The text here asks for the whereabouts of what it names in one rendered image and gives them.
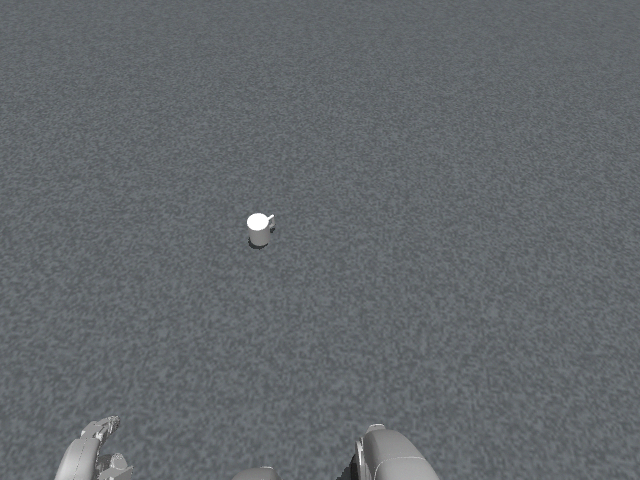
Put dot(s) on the mug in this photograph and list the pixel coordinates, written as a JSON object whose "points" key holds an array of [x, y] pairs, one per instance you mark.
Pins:
{"points": [[259, 228]]}

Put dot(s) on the left robot hand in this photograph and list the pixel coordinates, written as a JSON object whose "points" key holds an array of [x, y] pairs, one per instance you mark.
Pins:
{"points": [[81, 460]]}

